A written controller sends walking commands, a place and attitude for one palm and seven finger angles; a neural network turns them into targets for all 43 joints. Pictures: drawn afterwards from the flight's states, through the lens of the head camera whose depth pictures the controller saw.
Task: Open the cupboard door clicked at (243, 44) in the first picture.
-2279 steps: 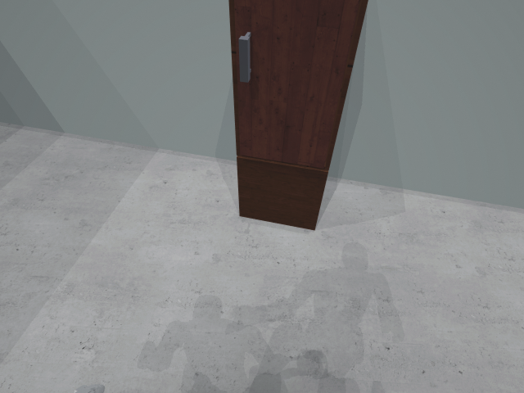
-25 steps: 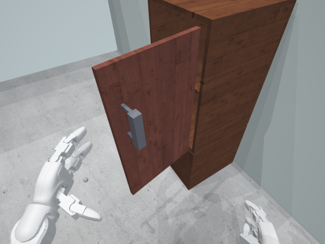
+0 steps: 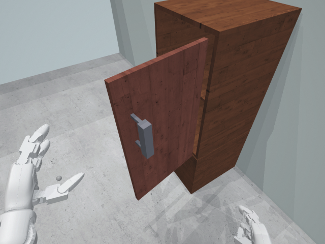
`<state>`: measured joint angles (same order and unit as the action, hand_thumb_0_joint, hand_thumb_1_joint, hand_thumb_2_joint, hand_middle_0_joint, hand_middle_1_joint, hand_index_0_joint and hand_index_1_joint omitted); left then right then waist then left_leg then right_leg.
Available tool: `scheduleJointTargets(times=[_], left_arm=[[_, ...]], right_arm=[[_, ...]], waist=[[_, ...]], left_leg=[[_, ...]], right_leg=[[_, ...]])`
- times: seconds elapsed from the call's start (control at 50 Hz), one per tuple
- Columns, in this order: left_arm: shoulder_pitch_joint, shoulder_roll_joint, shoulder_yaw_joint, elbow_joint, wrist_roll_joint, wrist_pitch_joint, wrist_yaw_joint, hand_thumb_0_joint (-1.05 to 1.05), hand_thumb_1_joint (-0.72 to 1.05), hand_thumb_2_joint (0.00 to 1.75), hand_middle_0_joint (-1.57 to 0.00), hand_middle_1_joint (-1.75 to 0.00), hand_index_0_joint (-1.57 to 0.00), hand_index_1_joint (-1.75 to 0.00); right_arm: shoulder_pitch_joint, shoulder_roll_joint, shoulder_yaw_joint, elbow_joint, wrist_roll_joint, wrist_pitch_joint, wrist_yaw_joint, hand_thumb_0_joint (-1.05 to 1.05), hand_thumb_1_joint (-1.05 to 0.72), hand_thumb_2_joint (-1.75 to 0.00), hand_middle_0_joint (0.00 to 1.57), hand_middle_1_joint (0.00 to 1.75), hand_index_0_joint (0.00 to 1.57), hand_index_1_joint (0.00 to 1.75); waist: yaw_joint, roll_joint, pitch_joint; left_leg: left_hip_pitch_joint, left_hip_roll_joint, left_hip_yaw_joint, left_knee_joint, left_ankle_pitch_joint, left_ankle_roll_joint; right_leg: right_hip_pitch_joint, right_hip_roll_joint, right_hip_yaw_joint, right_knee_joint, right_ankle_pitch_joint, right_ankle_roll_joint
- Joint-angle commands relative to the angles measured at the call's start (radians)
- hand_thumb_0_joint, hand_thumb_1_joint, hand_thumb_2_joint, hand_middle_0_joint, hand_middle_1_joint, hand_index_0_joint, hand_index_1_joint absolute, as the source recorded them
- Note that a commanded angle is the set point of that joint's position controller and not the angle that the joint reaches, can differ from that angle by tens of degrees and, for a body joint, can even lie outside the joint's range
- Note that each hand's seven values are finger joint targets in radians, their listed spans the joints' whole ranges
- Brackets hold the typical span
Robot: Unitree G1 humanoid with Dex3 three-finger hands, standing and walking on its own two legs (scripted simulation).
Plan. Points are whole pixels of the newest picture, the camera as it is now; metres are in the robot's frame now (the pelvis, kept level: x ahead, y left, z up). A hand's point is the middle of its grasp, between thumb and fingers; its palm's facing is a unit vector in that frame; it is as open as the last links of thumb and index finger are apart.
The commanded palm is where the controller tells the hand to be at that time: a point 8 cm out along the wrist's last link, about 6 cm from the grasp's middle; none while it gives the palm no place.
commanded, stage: draw the hand back to the body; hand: left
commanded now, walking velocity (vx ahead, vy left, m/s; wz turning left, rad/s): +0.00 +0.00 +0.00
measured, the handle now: (141, 135) +0.38 +0.11 +0.06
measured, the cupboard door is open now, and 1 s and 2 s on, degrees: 100 100 100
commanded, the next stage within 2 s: step back with the hand held close in 0.62 s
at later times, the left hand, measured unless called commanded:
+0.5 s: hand (42, 174) +0.20 +0.26 +0.15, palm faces +0.45 -0.81 -0.37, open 7.6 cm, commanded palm +0.15 +0.30 +0.16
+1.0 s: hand (43, 175) +0.19 +0.25 +0.15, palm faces +0.35 -0.80 -0.48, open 7.4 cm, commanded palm +0.13 +0.29 +0.17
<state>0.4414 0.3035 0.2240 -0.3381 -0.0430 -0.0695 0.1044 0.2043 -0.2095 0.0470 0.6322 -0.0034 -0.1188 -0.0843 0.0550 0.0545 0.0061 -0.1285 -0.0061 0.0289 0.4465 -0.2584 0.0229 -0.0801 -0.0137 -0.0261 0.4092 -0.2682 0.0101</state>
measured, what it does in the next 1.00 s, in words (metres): stands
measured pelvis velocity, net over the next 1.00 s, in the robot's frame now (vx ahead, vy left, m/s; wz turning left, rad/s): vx -0.02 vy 0.00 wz -0.03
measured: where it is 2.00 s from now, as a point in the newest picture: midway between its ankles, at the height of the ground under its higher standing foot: outside the picture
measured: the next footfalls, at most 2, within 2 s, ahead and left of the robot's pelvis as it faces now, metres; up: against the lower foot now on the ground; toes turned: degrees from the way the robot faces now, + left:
right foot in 1.86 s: -0.24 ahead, -0.07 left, +0.00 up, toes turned -5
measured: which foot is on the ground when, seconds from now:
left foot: down 0.00-1.00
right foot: down 0.00-1.00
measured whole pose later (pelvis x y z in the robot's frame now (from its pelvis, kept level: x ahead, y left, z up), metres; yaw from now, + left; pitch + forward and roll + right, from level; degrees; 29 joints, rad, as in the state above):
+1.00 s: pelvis -0.02 +0.00 +0.00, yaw -2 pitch +0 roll -1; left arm 0.53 0.38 0.37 -0.41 -0.05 -0.15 0.10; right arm 0.16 -0.25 -0.02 0.58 0.01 -0.03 -0.08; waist 0.02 0.06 0.01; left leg -0.22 0.02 0.05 0.44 -0.22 0.02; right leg -0.17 0.01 0.00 0.38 -0.21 0.01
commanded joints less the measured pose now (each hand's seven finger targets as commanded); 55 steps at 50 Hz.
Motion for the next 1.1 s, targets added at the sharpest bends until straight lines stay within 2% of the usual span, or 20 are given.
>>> scheduleJointTargets(times=[0.0,0.02,0.08,0.16,0.22,0.28,0.34,0.4,0.46,0.64,0.7,0.72,0.74,0.76,0.78,0.82,0.84,0.9,0.98,1.08], left_arm=[[-0.084,0.186,0.15,-0.223,-0.003,-0.07,0.02,0.0,0.51,0.74,-0.19,-0.3,-0.19,-0.3],[-0.081,0.178,0.149,-0.214,-0.005,-0.069,0.02,0.0,0.55,0.75,-0.19,-0.3,-0.19,-0.3],[-0.102,0.194,0.174,-0.241,-0.005,-0.073,0.023,0.0,0.65,0.8,-0.19,-0.3,-0.19,-0.3],[-0.095,0.206,0.205,-0.229,-0.013,-0.073,0.024,0.0,0.8,0.86,-0.2,-0.3,-0.2,-0.3],[-0.101,0.231,0.241,-0.24,-0.016,-0.08,0.028,0.0,0.9,0.9,-0.2,-0.3,-0.2,-0.3],[-0.091,0.186,0.195,-0.215,-0.013,-0.073,0.021,0.0,0.9,0.9,-0.2,-0.3,-0.2,-0.3],[-0.107,0.196,0.199,-0.202,-0.014,-0.073,0.022,0.0,0.9,0.9,-0.2,-0.3,-0.2,-0.3],[-0.119,0.223,0.224,-0.215,-0.012,-0.08,0.026,0.0,0.9,0.9,-0.2,-0.3,-0.2,-0.3],[-0.104,0.217,0.223,-0.236,-0.011,-0.085,0.027,0.0,0.9,0.9,-0.2,-0.3,-0.2,-0.3],[-0.107,0.207,0.217,-0.197,-0.018,-0.084,0.022,0.0,0.9,0.9,-0.2,-0.3,-0.2,-0.3],[-0.114,0.208,0.214,-0.201,-0.016,-0.086,0.021,0.0,0.9,0.9,-0.2,-0.3,-0.2,-0.3],[-0.161,0.251,0.24,-0.351,-0.019,-0.106,0.024,0.0,0.9,0.9,-0.2,-0.3,-0.2,-0.3],[-0.175,0.361,0.359,-0.351,-0.016,-0.14,0.031,0.0,0.9,0.9,-0.2,-0.3,-0.2,-0.3],[-0.057,0.276,0.302,-0.262,-0.014,-0.14,0.021,0.0,0.9,0.9,-0.2,-0.3,-0.2,-0.3],[-0.011,0.244,0.275,-0.249,-0.01,-0.139,0.015,0.0,0.9,0.9,-0.2,-0.3,-0.2,-0.3],[0.019,0.236,0.267,-0.246,-0.011,-0.145,0.013,0.0,0.9,0.9,-0.2,-0.3,-0.2,-0.3],[0.034,0.234,0.265,-0.235,-0.011,-0.147,0.013,0.0,0.9,0.9,-0.2,-0.3,-0.2,-0.3],[0.05,0.251,0.274,-0.242,-0.011,-0.146,0.021,0.0,0.9,0.9,-0.2,-0.3,-0.2,-0.3],[0.089,0.284,0.31,-0.294,-0.012,-0.145,0.03,0.0,0.9,0.9,-0.2,-0.3,-0.2,-0.3],[0.121,0.296,0.322,-0.361,-0.01,-0.151,0.045,0.0,0.9,0.9,-0.2,-0.3,-0.2,-0.3]], right_arm=[[-0.134,-0.116,-0.051,-0.159,-0.005,-0.05,-0.003,0.0,-0.9,-0.9,0.2,0.3,0.2,0.3],[-0.135,-0.113,-0.05,-0.158,-0.004,-0.046,-0.002,0.0,-0.9,-0.9,0.2,0.3,0.2,0.3],[-0.133,-0.114,-0.056,-0.156,-0.002,-0.043,0.0,0.0,-0.9,-0.9,0.2,0.3,0.2,0.3],[-0.136,-0.114,-0.06,-0.15,0.0,-0.038,0.0,0.0,-0.9,-0.9,0.2,0.3,0.2,0.3],[-0.136,-0.115,-0.062,-0.148,0.001,-0.042,0.0,0.0,-0.9,-0.9,0.2,0.3,0.2,0.3],[-0.136,-0.119,-0.065,-0.145,0.001,-0.04,0.005,0.0,-0.9,-0.9,0.2,0.3,0.2,0.3],[-0.138,-0.121,-0.067,-0.145,0.001,-0.038,0.003,0.0,-0.9,-0.9,0.2,0.3,0.2,0.3],[-0.139,-0.121,-0.066,-0.143,-0.002,-0.041,0.001,0.0,-0.9,-0.9,0.2,0.3,0.2,0.3],[-0.141,-0.113,-0.065,-0.142,-0.002,-0.047,0.001,0.0,-0.9,-0.9,0.2,0.3,0.2,0.3],[-0.147,-0.111,-0.067,-0.136,-0.002,-0.048,-0.003,0.0,-0.9,-0.9,0.2,0.3,0.2,0.3],[-0.146,-0.112,-0.067,-0.133,-0.002,-0.049,-0.002,0.0,-0.9,-0.9,0.2,0.3,0.2,0.3],[-0.159,-0.111,-0.066,-0.153,-0.002,-0.063,0.001,0.0,-0.9,-0.9,0.2,0.3,0.2,0.3],[-0.149,-0.134,-0.063,-0.18,0.008,-0.041,-0.002,0.0,-0.9,-0.9,0.2,0.3,0.2,0.3],[-0.141,-0.123,-0.067,-0.16,0.001,-0.021,-0.001,0.0,-0.9,-0.9,0.2,0.3,0.2,0.3],[-0.136,-0.131,-0.074,-0.168,0.0,-0.009,0.002,0.0,-0.9,-0.9,0.2,0.3,0.2,0.3],[-0.136,-0.133,-0.08,-0.179,0.001,0.008,0.0,0.0,-0.9,-0.9,0.2,0.3,0.2,0.3],[-0.128,-0.134,-0.084,-0.182,0.004,0.015,0.0,0.0,-0.9,-0.9,0.2,0.3,0.2,0.3],[-0.122,-0.14,-0.091,-0.198,0.01,0.037,-0.006,0.0,-0.9,-0.9,0.2,0.3,0.2,0.3],[-0.122,-0.136,-0.1,-0.228,0.016,0.063,-0.007,0.0,-0.9,-0.9,0.2,0.3,0.2,0.3],[-0.116,-0.138,-0.102,-0.25,0.017,0.071,-0.006,0.0,-0.9,-0.9,0.2,0.3,0.2,0.3]], waist=[[0.01,-0.003,-0.087],[0.008,0.002,-0.066],[0.007,0.025,-0.081],[0.008,0.002,-0.06],[0.013,0.026,-0.071],[0.007,0.025,-0.053],[0.005,-0.008,-0.036],[0.012,0.007,-0.055],[0.014,0.041,-0.069],[0.009,-0.02,-0.029],[0.01,0.001,-0.042],[0.019,0.051,-0.101],[-0.027,0.02,0.006],[-0.031,-0.033,-0.009],[-0.033,-0.053,-0.027],[-0.036,-0.019,-0.069],[-0.038,-0.036,-0.092],[-0.04,-0.03,-0.137],[-0.039,-0.065,-0.185],[-0.039,-0.001,-0.183]], left_leg=[[0.049,0.035,-0.027,-0.083,0.311,-0.015],[0.041,0.036,-0.028,-0.089,0.302,-0.017],[0.062,0.037,-0.025,-0.088,0.317,-0.018],[0.057,0.037,-0.022,-0.094,0.295,-0.017],[0.057,0.035,-0.022,-0.094,0.294,-0.017],[0.061,0.037,-0.021,-0.097,0.309,-0.016],[0.057,0.035,-0.02,-0.104,0.263,-0.011],[0.057,0.029,-0.021,-0.104,0.247,-0.011],[0.067,0.028,-0.018,-0.101,0.271,-0.013],[0.061,0.029,-0.01,-0.104,0.213,-0.006],[0.066,0.024,-0.007,-0.101,0.22,-0.007],[0.085,0.022,-0.013,-0.092,0.228,-0.006],[0.003,0.034,-0.013,-0.05,0.163,0.012],[-0.004,0.033,-0.025,-0.034,0.151,0.011],[-0.002,0.038,-0.017,-0.024,0.169,0.008],[-0.004,0.046,-0.011,-0.022,0.228,0.003],[0.003,0.053,-0.011,-0.021,0.26,0.002],[0.006,0.068,-0.016,-0.027,0.364,0.0],[-0.009,0.08,-0.01,-0.017,0.423,0.0],[-0.087,0.09,-0.026,-0.029,0.364,0.003]], right_leg=[[0.01,0.02,-0.013,-0.057,0.256,-0.028],[0.006,0.018,-0.014,-0.057,0.246,-0.027],[0.004,0.019,-0.013,-0.061,0.251,-0.027],[0.003,0.022,-0.011,-0.073,0.244,-0.026],[0.014,0.019,-0.007,-0.075,0.249,-0.027],[0.0,0.022,-0.009,-0.077,0.25,-0.025],[-0.008,0.023,-0.008,-0.09,0.224,-0.023],[0.009,0.021,-0.005,-0.095,0.213,-0.026],[0.015,0.021,-0.003,-0.091,0.235,-0.027],[-0.011,0.023,0.001,-0.118,0.19,-0.021],[0.002,0.02,0.006,-0.12,0.2,-0.022],[0.021,0.015,0.014,-0.114,0.217,-0.022],[-0.106,-0.023,0.103,-0.164,0.28,-0.026],[-0.107,-0.043,0.103,-0.156,0.298,-0.027],[-0.112,-0.048,0.104,-0.145,0.329,-0.026],[-0.095,-0.053,0.092,-0.11,0.401,-0.022],[-0.089,-0.052,0.08,-0.093,0.426,-0.017],[-0.069,-0.044,0.053,-0.052,0.474,-0.008],[-0.046,-0.036,0.049,-0.003,0.527,-0.001],[-0.038,-0.026,0.054,0.037,0.46,-0.001]])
